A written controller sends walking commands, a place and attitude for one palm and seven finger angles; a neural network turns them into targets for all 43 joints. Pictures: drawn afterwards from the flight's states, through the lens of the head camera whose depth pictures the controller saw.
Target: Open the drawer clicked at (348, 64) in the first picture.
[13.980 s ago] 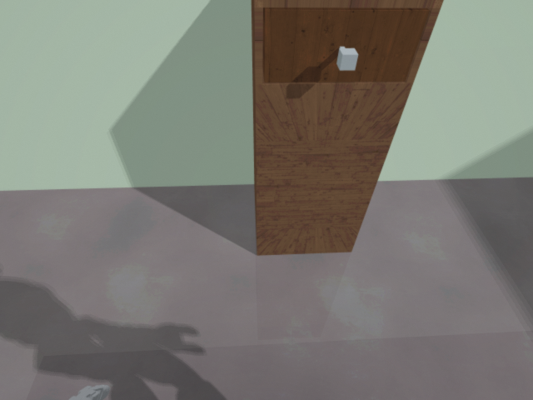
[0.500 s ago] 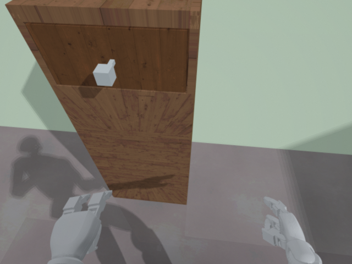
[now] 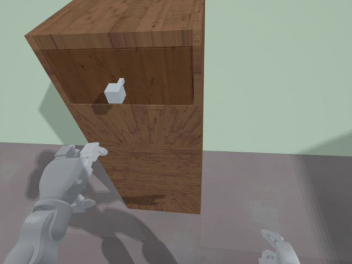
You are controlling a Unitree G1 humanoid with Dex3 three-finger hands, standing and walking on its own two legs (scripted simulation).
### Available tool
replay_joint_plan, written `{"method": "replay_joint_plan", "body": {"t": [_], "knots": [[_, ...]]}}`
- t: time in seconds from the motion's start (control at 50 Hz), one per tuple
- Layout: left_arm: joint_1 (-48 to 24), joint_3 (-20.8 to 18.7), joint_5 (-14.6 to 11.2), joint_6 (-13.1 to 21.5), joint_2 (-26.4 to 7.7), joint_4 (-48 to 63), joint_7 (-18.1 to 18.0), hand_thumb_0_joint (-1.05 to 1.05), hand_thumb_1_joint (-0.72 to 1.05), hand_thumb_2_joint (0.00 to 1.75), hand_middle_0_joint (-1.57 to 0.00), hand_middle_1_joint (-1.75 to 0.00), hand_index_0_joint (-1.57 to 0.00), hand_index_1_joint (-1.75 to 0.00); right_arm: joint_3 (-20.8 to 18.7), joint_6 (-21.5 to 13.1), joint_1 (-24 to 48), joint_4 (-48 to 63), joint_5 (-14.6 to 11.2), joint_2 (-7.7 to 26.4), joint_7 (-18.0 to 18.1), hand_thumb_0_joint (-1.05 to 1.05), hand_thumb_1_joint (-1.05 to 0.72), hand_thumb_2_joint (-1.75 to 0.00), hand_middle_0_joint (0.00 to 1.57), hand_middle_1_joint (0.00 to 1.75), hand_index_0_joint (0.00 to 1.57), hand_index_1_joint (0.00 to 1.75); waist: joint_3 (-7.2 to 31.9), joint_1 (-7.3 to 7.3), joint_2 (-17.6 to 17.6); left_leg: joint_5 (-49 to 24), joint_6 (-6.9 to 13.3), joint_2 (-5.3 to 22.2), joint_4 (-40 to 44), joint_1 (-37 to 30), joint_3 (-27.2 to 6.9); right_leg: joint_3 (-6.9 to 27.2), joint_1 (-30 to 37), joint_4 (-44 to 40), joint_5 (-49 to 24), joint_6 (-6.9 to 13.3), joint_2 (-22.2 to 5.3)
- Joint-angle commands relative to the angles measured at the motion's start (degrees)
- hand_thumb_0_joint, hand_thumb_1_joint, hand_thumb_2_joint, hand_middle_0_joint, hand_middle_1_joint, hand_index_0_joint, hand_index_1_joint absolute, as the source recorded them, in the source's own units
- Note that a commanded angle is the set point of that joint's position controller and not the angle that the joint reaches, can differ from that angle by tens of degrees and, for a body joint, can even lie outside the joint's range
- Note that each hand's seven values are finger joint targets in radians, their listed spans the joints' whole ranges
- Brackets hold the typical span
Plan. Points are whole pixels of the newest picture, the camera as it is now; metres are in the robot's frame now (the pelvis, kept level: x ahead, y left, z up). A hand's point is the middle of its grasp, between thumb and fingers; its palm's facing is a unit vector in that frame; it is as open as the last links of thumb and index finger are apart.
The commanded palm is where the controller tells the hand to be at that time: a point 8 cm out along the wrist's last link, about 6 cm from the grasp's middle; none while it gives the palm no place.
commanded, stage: raise the hand with hooked fingers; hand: left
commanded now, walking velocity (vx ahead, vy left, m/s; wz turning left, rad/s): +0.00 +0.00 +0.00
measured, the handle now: (117, 88) +0.49 +0.22 +0.15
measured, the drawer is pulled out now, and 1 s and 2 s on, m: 0.00 0.00 0.00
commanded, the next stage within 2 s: move the hooked fingers above the handle in 1.10 s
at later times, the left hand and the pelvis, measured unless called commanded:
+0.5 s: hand (55, 126) +0.30 +0.26 +0.21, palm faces +0.16 -0.02 -0.99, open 13.7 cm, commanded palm +0.26 +0.26 +0.27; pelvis -0.01 +0.01 +0.01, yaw +2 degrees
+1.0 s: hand (54, 123) +0.29 +0.25 +0.22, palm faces +0.19 -0.03 -0.98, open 13.8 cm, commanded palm +0.25 +0.25 +0.28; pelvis -0.03 +0.00 +0.01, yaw +2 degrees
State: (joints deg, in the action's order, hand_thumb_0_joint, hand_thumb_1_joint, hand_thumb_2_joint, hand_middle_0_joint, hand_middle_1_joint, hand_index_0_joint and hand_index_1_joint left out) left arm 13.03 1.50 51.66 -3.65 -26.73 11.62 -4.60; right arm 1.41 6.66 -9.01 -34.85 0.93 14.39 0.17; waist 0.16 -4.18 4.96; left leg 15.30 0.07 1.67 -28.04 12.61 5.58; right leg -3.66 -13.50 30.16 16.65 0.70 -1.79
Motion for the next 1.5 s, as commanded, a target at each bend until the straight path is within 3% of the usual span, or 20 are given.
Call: {"method": "replay_joint_plan", "body": {"t": [0.0, 0.06, 0.12, 0.26, 0.3, 0.44, 0.52, 0.54, 0.66, 0.72, 0.82, 0.9, 0.98, 1.1, 1.16, 1.2, 1.3, 1.38, 1.44, 1.48], "knots": [[-17.6, -8.3, -0.5, 3.3, -10.6, 15.0, -3.8, 0.00, -0.22, 0.42, -0.28, -1.02, -0.28, -1.02, -2.6, -4.2, 12.6, 9.3, -0.4, 4.7, 0.6, 0.00, -0.90, -0.90, 0.20, 0.30, 0.20, 0.30, 10.2, -0.83, -1.1, -16.0, 1.4, -2.3, 3.8, -4.8, -3.9, 2.0, 4.8, -5.6, -14.4, 0.8, 1.3], [-22.9, -7.4, -0.3, 2.5, -11.5, 11.2, -3.2, 0.00, -0.29, 0.39, -0.29, -1.07, -0.29, -1.07, -3.1, -4.0, 12.0, 7.7, -1.0, 5.2, 0.7, 0.00, -0.90, -0.90, 0.20, 0.30, 0.20, 0.30, 9.7, -0.33, -1.6, -14.9, 1.2, -2.3, 5.1, -5.7, -4.2, 1.2, 4.1, -6.5, -12.5, 0.8, 1.3], [-28.2, -7.2, -0.4, 0.4, -13.3, 9.4, -1.1, 0.00, -0.36, 0.36, -0.29, -1.11, -0.29, -1.11, -2.9, -3.4, 12.8, 7.1, -1.6, 5.5, 0.8, 0.00, -0.90, -0.90, 0.20, 0.30, 0.20, 0.30, 12.2, -0.64, -1.6, -16.3, 1.1, -2.4, 6.0, -6.7, -4.4, 1.2, 6.6, -6.6, -13.4, 0.8, 1.1], [-34.8, -10.5, -3.6, -3.0, -19.5, 7.5, 6.5, 0.00, -0.50, 0.30, -0.30, -1.20, -0.30, -1.20, -2.1, -1.9, 14.8, 7.9, -2.0, 6.4, 0.7, 0.00, -0.90, -0.90, 0.20, 0.30, 0.20, 0.30, 12.8, -1.62, -1.8, -21.0, 0.8, -2.7, 8.1, -6.9, -4.4, 1.3, 11.9, -7.5, -18.9, 0.6, 1.3], [-36.2, -10.6, -4.2, -3.8, -19.1, 7.0, 8.7, 0.00, -0.50, 0.30, -0.30, -1.20, -0.30, -1.20, -1.7, -1.7, 16.2, 8.6, -2.5, 6.3, 0.2, 0.00, -0.90, -0.90, 0.20, 0.30, 0.20, 0.30, 11.8, -1.43, -1.0, -21.0, 0.8, -2.4, 8.0, -7.0, -4.5, 1.5, 11.4, -7.9, -18.7, 0.8, 1.7], [-46.2, -11.2, -4.5, -3.7, -22.6, 4.3, 14.1, 0.00, -0.50, 0.30, -0.30, -1.20, -0.30, -1.20, -1.4, -1.2, 14.5, 8.0, -2.4, 7.0, -0.4, 0.00, -0.90, -0.90, 0.20, 0.30, 0.20, 0.30, 12.2, -0.86, -3.3, -20.5, 0.9, -2.4, 8.5, -6.9, -4.6, 0.8, 10.6, -8.4, -16.9, 0.7, 1.5], [-53.7, -12.7, -5.3, -3.0, -25.8, 4.2, 16.0, 0.00, -0.50, 0.30, -0.30, -1.20, -0.30, -1.20, -0.9, -1.8, 14.8, 8.0, -2.5, 7.1, -0.5, 0.00, -0.90, -0.90, 0.20, 0.30, 0.20, 0.30, 14.9, -0.91, -1.4, -19.4, 0.9, -2.9, 8.3, -7.0, -5.0, 1.1, 11.4, -8.4, -15.9, 0.8, 1.1], [-54.7, -12.6, -5.7, -2.8, -25.8, 3.0, 16.4, 0.00, -0.50, 0.30, -0.30, -1.20, -0.30, -1.20, -1.3, -1.9, 14.3, 7.8, -2.6, 7.4, -0.4, 0.00, -0.90, -0.90, 0.20, 0.30, 0.20, 0.30, 13.8, -0.62, -1.3, -19.0, 0.8, -2.8, 8.4, -6.9, -4.9, 1.0, 10.3, -8.5, -15.5, 0.8, 1.2], [-45.5, -10.4, -7.8, -2.6, -22.0, 0.5, 20.3, 0.00, -0.50, 0.30, -0.30, -1.20, -0.30, -1.20, -1.6, -1.5, 13.7, 9.5, -3.3, 8.1, -1.2, 0.00, -0.90, -0.90, 0.20, 0.30, 0.20, 0.30, 11.8, -1.12, -4.7, -16.8, 1.1, -2.8, 8.4, -4.5, -3.9, 0.9, 9.8, -8.4, -15.6, 0.4, 1.0], [-46.6, -11.1, -7.5, -0.7, -22.9, 5.6, 20.3, 0.00, -0.50, 0.30, -0.30, -1.20, -0.30, -1.20, -1.6, -2.3, 13.6, 10.2, -3.1, 7.9, -1.5, 0.00, -0.90, -0.90, 0.20, 0.30, 0.20, 0.30, 14.8, -1.25, -3.8, -16.3, 1.4, -3.1, 7.9, -5.2, -4.1, 1.2, 10.7, -8.0, -14.3, 0.5, 0.9], [-49.6, -17.3, -8.0, 3.3, -28.2, 9.8, 16.2, 0.00, -0.50, 0.30, -0.30, -1.20, -0.30, -1.20, -1.8, -3.8, 12.8, 9.2, -2.3, 7.4, -1.0, 0.00, -0.90, -0.90, 0.20, 0.30, 0.20, 0.30, 16.0, -1.98, -0.9, -15.7, 1.5, -3.2, 7.9, -5.9, -4.8, 1.5, 11.1, -8.3, -12.1, 0.5, 0.8], [-50.4, -19.5, -8.8, 3.2, -28.5, 6.0, 12.6, 0.00, -0.50, 0.30, -0.30, -1.20, -0.30, -1.20, -2.1, -4.4, 12.4, 7.5, -2.8, 7.3, -0.8, 0.00, -0.90, -0.90, 0.20, 0.30, 0.20, 0.30, 13.0, -2.21, 0.2, -15.4, 0.9, -2.8, 8.1, -5.3, -4.8, 1.4, 9.1, -9.2, -10.8, 0.6, 1.4], [-49.3, -14.6, -8.6, -0.4, -24.1, -1.3, 12.2, 0.00, -0.50, 0.30, -0.30, -1.20, -0.30, -1.20, -2.0, -3.6, 12.6, 6.9, -3.2, 7.8, -0.8, 0.00, -0.90, -0.90, 0.20, 0.30, 0.20, 0.30, 10.2, -1.68, -1.3, -11.6, 0.5, -2.7, 9.2, -3.0, -4.0, 1.3, 7.6, -9.6, -7.7, 0.4, 0.7], [-46.8, -6.9, -6.5, -3.8, -19.2, 2.1, 17.3, 0.00, -0.50, 0.30, -0.30, -1.20, -0.30, -1.20, -1.8, -3.2, 15.0, 9.4, -3.9, 7.8, -0.8, 0.00, -0.90, -0.90, 0.20, 0.30, 0.20, 0.30, 12.8, -0.56, -4.7, -10.1, 1.2, -2.9, 7.9, -3.9, -3.6, 2.5, 8.2, -9.2, -7.6, 0.1, 0.6], [-47.6, -9.4, -6.1, -1.6, -23.0, 5.6, 18.5, 0.00, -0.50, 0.30, -0.30, -1.20, -0.30, -1.20, -1.4, -3.3, 14.2, 9.4, -3.1, 7.7, -0.2, 0.00, -0.90, -0.90, 0.20, 0.30, 0.20, 0.30, 13.5, -0.58, -5.3, -9.5, 1.8, -3.3, 8.4, -4.2, -3.9, 2.0, 8.9, -9.2, -7.3, -0.2, 0.4], [-50.4, -14.3, -6.5, 0.4, -28.0, 6.2, 17.8, 0.00, -0.50, 0.30, -0.30, -1.20, -0.30, -1.20, -1.3, -3.8, 13.7, 8.7, -2.7, 7.9, 0.3, 0.00, -0.90, -0.90, 0.20, 0.30, 0.20, 0.30, 13.3, -0.74, -5.1, -9.7, 1.9, -3.1, 7.8, -4.2, -4.3, 2.3, 8.9, -9.4, -7.3, -0.2, 0.7], [-57.4, -19.4, -8.1, 3.8, -31.2, -0.4, 14.1, 0.00, -0.50, 0.30, -0.30, -1.20, -0.30, -1.20, -1.4, -4.6, 11.6, 6.3, -2.9, 7.4, 1.0, 0.00, -0.90, -0.90, 0.20, 0.30, 0.20, 0.30, 13.0, -0.94, -1.8, -12.5, 1.2, -3.0, 7.8, -4.6, -4.8, 1.5, 8.8, -10.2, -8.8, 0.2, 1.0], [-58.8, -11.9, -7.6, 1.8, -23.3, -5.8, 13.1, 0.00, -0.50, 0.30, -0.30, -1.20, -0.30, -1.20, -1.7, -4.0, 11.1, 5.9, -3.1, 7.3, 0.4, 0.00, -0.90, -0.90, 0.20, 0.30, 0.20, 0.30, 12.2, -0.21, 0.8, -14.1, 0.6, -3.0, 8.2, -4.3, -4.2, 0.7, 6.9, -9.5, -10.4, 0.5, 0.8], [-59.3, -3.4, -5.7, -1.2, -16.7, -7.6, 15.1, 0.00, -0.50, 0.30, -0.30, -1.20, -0.30, -1.20, -1.9, -3.4, 11.4, 6.6, -3.5, 7.7, -0.3, 0.00, -0.90, -0.90, 0.20, 0.30, 0.20, 0.30, 12.4, 0.99, -0.9, -13.3, 0.6, -2.9, 8.3, -4.4, -4.1, 0.8, 5.9, -9.5, -9.9, 0.6, 0.7], [-59.4, -0.8, -4.0, -2.6, -15.6, -5.8, 16.3, 0.00, -0.50, 0.30, -0.30, -1.20, -0.30, -1.20, -2.0, -3.0, 11.9, 7.5, -3.6, 7.9, -0.6, 0.00, -0.90, -0.90, 0.20, 0.30, 0.20, 0.30, 14.4, 1.06, -1.5, -13.3, 0.8, -3.1, 8.2, -5.3, -4.0, 1.1, 6.5, -9.2, -10.2, 0.7, 0.7]]}}
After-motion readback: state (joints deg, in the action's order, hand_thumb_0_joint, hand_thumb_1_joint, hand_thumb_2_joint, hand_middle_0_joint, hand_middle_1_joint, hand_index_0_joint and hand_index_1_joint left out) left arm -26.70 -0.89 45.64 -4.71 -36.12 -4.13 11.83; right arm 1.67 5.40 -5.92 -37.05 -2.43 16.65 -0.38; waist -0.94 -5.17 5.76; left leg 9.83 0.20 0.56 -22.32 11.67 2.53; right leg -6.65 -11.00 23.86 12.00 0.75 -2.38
